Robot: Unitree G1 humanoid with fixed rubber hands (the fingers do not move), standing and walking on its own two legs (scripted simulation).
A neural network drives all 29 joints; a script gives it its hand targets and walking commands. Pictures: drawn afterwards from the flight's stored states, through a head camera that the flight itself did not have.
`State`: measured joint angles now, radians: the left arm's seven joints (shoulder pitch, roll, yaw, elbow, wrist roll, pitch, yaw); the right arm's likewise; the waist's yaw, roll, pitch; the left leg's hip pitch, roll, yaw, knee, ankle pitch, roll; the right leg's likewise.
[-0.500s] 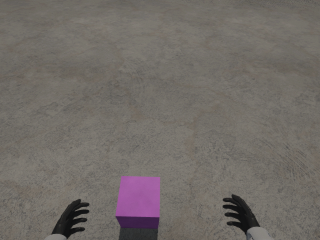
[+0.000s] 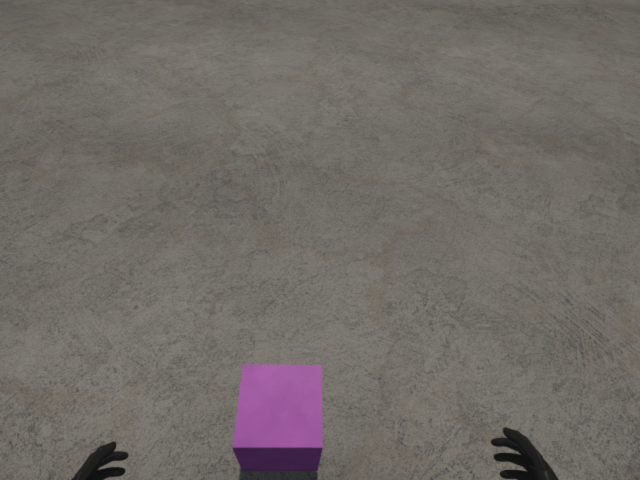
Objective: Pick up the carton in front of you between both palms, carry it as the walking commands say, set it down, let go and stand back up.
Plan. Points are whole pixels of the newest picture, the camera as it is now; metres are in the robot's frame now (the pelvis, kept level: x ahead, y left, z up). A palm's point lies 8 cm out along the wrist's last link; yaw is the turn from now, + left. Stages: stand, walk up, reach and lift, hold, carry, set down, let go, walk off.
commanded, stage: stand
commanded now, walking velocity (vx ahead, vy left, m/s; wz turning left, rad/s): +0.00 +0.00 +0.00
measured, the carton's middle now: (281, 419) +0.39 +0.07 -0.65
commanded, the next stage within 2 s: none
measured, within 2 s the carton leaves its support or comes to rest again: neither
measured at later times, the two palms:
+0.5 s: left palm out of the picture +0.09 +0.30 -0.10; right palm out of the picture +0.10 -0.30 -0.09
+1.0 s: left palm out of the picture +0.06 +0.30 -0.10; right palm out of the picture +0.07 -0.31 -0.09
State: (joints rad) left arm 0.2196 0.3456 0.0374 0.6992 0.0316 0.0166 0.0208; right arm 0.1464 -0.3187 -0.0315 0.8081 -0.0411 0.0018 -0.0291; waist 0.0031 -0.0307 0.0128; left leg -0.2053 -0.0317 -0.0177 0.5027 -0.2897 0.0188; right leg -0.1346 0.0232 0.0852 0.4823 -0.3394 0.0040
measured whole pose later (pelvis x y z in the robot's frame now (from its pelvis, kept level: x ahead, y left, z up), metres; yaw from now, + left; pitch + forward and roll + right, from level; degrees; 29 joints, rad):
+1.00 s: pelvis -0.02 +0.00 +0.01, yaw +0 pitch -2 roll +0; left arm 0.17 0.39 0.00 0.97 0.02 -0.01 0.02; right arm 0.12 -0.37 -0.01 1.04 -0.02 -0.01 -0.01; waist 0.00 -0.02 0.03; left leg -0.14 -0.03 -0.03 0.37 -0.19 0.01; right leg -0.07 0.02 0.07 0.35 -0.24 0.01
